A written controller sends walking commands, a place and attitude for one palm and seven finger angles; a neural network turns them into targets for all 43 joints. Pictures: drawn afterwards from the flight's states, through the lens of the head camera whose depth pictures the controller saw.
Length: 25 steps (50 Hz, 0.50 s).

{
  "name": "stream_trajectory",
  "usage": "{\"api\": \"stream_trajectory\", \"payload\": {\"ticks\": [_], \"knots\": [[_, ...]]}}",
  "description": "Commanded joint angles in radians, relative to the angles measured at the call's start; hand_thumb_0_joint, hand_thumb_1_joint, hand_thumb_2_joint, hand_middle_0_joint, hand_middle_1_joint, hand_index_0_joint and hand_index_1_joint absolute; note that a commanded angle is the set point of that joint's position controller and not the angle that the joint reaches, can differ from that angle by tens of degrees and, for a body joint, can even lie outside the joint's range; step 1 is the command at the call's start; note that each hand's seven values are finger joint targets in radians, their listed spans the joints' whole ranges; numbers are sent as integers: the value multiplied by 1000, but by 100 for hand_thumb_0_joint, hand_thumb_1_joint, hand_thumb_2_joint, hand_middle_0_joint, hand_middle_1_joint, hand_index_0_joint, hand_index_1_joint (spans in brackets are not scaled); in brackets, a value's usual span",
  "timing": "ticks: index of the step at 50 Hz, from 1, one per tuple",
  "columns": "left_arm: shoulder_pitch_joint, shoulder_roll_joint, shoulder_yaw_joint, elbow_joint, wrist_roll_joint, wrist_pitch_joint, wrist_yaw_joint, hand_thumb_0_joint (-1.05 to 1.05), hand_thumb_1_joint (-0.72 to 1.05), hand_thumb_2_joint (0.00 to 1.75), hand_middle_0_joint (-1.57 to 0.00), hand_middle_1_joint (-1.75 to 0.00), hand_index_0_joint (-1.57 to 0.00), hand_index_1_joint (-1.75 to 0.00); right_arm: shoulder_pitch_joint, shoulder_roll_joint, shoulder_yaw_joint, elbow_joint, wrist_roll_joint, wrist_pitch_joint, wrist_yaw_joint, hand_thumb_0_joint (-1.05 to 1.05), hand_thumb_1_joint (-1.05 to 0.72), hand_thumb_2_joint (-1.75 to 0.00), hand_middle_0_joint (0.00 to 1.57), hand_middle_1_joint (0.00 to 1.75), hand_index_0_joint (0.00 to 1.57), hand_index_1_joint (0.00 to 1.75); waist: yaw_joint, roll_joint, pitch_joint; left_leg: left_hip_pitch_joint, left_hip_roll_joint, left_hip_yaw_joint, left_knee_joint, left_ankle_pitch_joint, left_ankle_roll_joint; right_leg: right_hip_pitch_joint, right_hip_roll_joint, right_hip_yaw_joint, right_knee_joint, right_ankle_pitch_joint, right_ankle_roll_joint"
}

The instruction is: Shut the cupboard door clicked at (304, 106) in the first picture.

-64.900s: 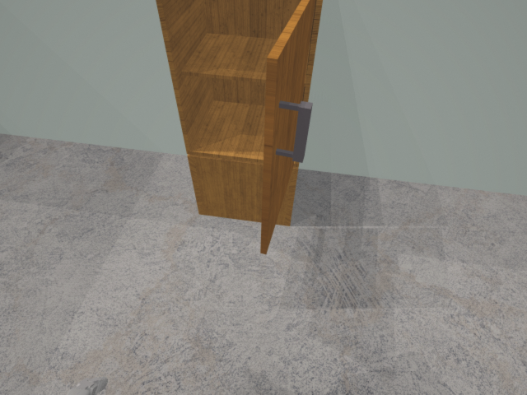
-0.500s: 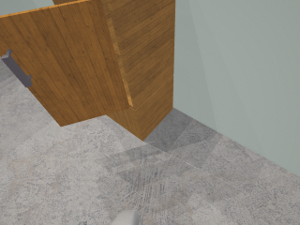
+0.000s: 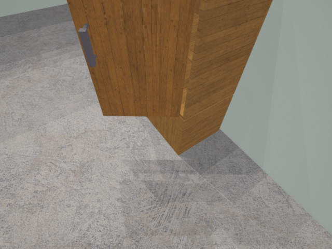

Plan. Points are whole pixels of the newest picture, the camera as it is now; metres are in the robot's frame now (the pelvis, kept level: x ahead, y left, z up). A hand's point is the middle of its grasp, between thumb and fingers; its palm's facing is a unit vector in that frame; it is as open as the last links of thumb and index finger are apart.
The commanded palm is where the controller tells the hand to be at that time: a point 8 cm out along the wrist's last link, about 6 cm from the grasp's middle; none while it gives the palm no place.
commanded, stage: take the last steps up to it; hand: left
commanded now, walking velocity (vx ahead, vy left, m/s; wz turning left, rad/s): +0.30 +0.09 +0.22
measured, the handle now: (89, 45) +0.73 +0.34 +0.07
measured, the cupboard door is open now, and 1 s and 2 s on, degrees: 56 56 56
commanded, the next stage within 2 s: come to a stop and stand still in 0.94 s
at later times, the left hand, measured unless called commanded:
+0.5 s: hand out of the picture -0.02 +0.16 -0.16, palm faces +0.24 -0.96 -0.17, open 7.4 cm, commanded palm none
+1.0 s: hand (82, 179) +0.32 +0.29 -0.15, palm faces +0.11 -0.97 -0.23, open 7.4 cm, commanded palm none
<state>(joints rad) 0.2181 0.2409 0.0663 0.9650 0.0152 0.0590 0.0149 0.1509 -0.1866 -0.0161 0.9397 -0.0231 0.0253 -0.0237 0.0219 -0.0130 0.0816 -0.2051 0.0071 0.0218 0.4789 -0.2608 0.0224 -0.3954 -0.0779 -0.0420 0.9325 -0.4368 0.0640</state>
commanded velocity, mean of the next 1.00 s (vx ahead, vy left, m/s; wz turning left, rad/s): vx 0.26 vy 0.05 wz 0.04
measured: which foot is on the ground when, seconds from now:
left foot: down 0.00-0.14, up 0.16-0.56, down 0.58-1.00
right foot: up 0.00-0.12, down 0.14-0.60, up 0.62-1.00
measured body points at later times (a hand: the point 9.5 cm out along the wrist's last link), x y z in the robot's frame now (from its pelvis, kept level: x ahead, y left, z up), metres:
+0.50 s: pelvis +0.08 +0.02 +0.00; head +0.11 +0.02 +0.45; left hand -0.03 +0.21 -0.15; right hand +0.15 -0.22 -0.16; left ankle +0.13 +0.17 -0.70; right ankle +0.00 -0.13 -0.74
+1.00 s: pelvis +0.22 +0.09 +0.00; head +0.24 +0.08 +0.45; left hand +0.31 +0.34 -0.13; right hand +0.22 -0.12 -0.17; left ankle +0.16 +0.18 -0.74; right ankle +0.32 -0.01 -0.72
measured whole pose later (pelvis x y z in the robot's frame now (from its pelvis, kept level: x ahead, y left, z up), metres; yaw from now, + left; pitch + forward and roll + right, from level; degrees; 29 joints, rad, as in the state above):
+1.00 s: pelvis +0.22 +0.09 +0.00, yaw +5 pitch -2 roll +2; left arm 0.15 0.18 0.06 0.95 0.03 -0.01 0.00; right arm 0.35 -0.15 -0.02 1.09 -0.03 -0.03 -0.02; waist -0.01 0.00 0.04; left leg -0.05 -0.02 0.18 0.39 -0.31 0.04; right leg -0.44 -0.09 -0.06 0.71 -0.20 -0.01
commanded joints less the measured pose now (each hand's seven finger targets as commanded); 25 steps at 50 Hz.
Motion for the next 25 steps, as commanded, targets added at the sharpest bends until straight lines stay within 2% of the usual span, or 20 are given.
{"api": "stream_trajectory", "payload": {"ticks": [1, 2, 3, 4, 5, 6, 7, 8, 9, 10, 11, 12, 13, 14, 17, 20, 21, 24, 25], "knots": [[4, 23, 4, -63, 1, -37, -14, 0, 90, 90, -20, -30, -20, -30, 67, -195, -55, -24, -7, -11, -5, 0, -90, -90, 20, 30, 20, 30, -38, 190, -90, 74, 220, -225, -165, 167, 153, 23, 38, -32, -163, -18, -18], [19, 19, 5, -56, 4, -41, -18, 0, 90, 90, -20, -30, -20, -30, 61, -193, -57, -24, -7, -10, -1, 0, -90, -90, 20, 30, 20, 30, -31, 193, -71, 25, 212, -239, -174, 30, 151, 65, 48, -45, -216, -5, -23], [52, 18, 6, -44, 7, -46, -21, 0, 90, 90, -20, -30, -20, -30, 50, -191, -58, -23, -4, -10, 1, 0, -90, -90, 20, 30, 20, 30, -12, 173, -60, -40, 197, -242, -167, -95, 141, 141, 62, -56, -289, 37, -28], [110, 18, 10, -24, 10, -55, -24, 0, 90, 90, -20, -30, -20, -30, 30, -187, -59, -27, 0, -10, 4, 0, -90, -90, 20, 30, 20, 30, 17, 144, -56, -125, 162, -222, -126, -201, 117, 255, 69, -68, -394, 104, -30], [179, 54, 19, -5, 15, -69, -23, 0, 90, 90, -20, -30, -20, -30, 20, -162, -58, -31, 8, -13, 9, 0, -90, -90, 20, 30, 20, 30, 53, 45, -53, -241, 86, -168, -3, -268, 78, 388, 27, -13, -512, 94, -42], [254, 134, 38, 11, 30, -82, -11, 0, 90, 90, -20, -30, -20, -30, 24, -79, -45, -54, 21, -20, 15, 0, -90, -90, 20, 30, 20, 30, 86, -234, -63, -453, -43, -43, 281, -336, 21, 514, -215, 306, -684, -124, -113], [277, 184, 41, 9, 19, -82, -1, 0, 90, 90, -20, -30, -20, -30, -37, -102, -48, -89, 5, -17, 22, 0, -90, -90, 20, 30, 20, 30, 103, -315, 23, -525, -54, -57, 527, -357, -3, 381, -398, 568, -833, -243, -203], [225, 162, 34, -7, 13, -85, 2, 0, 90, 90, -20, -30, -20, -30, -45, -133, -61, -89, -4, -12, 32, 0, -90, -90, 20, 30, 20, 30, 61, -178, 88, -530, -6, -114, 642, -251, -1, 268, -404, 537, -872, -312, -234], [159, 124, 30, -11, 11, -100, 5, 0, 90, 90, -20, -30, -20, -30, -20, -123, -66, -67, -7, -12, 36, 0, -90, -90, 20, 30, 20, 30, 20, -173, 97, -530, 16, -126, 680, -150, -5, 241, -353, 499, -867, -264, -215], [132, 96, 23, -13, 11, -106, 8, 0, 90, 90, -20, -30, -20, -30, 5, -122, -68, -47, -9, -12, 41, 0, -90, -90, 20, 30, 20, 30, 0, -185, 98, -505, 39, -110, 700, -99, -13, 222, -327, 432, -845, -200, -198], [103, 58, 10, -21, 10, -112, 5, 0, 90, 90, -20, -30, -20, -30, 25, -115, -67, -26, -10, -10, 49, 0, -90, -90, 20, 30, 20, 30, -20, -159, 119, -475, 57, -95, 700, -26, -21, 179, -279, 285, -826, -81, -174], [108, 40, 6, -18, 8, -120, 3, 0, 90, 90, -20, -30, -20, -30, 50, -97, -62, -11, -9, -8, 54, 0, -90, -90, 20, 30, 20, 30, -26, -156, 90, -448, 56, -70, 679, 20, -30, 194, -237, 177, -810, 45, -157], [131, 40, 5, -10, 6, -124, 2, 0, 90, 90, -20, -30, -20, -30, 63, -82, -60, -3, -5, -6, 57, 0, -90, -90, 20, 30, 20, 30, -24, -160, 72, -433, 48, -46, 664, 52, -38, 214, -212, 112, -801, 122, -148], [160, 33, 4, 3, 5, -128, 3, 0, 90, 90, -20, -30, -20, -30, 62, -75, -57, 2, -4, -6, 58, 0, -90, -90, 20, 30, 20, 30, -17, -164, 56, -438, 48, -31, 643, 73, -43, 250, -201, 80, -793, 189, -145], [230, 36, 4, 40, 7, -138, 6, 0, 90, 90, -20, -30, -20, -30, 33, -59, -52, -1, 0, -10, 62, 0, -90, -90, 20, 30, 20, 30, 0, -124, 29, -477, 62, -3, 577, 104, -51, 346, -217, 35, -779, 313, -156], [280, 50, 7, 73, 13, -142, 9, 0, 90, 90, -20, -30, -20, -30, -33, -52, -47, -24, 2, -20, 66, 0, -90, -90, 20, 30, 20, 30, 28, -115, 19, -491, 77, 24, 439, 66, -49, 425, -248, 33, -758, 374, -185], [286, 49, 8, 81, 15, -141, 9, 0, 90, 90, -20, -30, -20, -30, -52, -41, -43, -31, 1, -24, 68, 0, -90, -90, 20, 30, 20, 30, 31, -123, 27, -483, 79, 36, 378, 60, -44, 428, -249, 15, -748, 398, -187], [283, 52, 7, 103, 20, -133, 10, 0, 90, 90, -20, -30, -20, -30, -69, -26, -32, -34, 3, -40, 70, 0, -90, -90, 20, 30, 20, 30, 36, -169, 25, -364, 55, 72, 200, 20, -20, 409, -247, -10, -691, 485, -175], [271, 65, 12, 104, 22, -131, 11, 0, 90, 90, -20, -30, -20, -30, -48, -32, -34, -29, 5, -48, 69, 0, -90, -90, 20, 30, 20, 30, 25, -190, 18, -292, 54, 71, 151, -11, -8, 385, -262, -3, -653, 502, -178]]}}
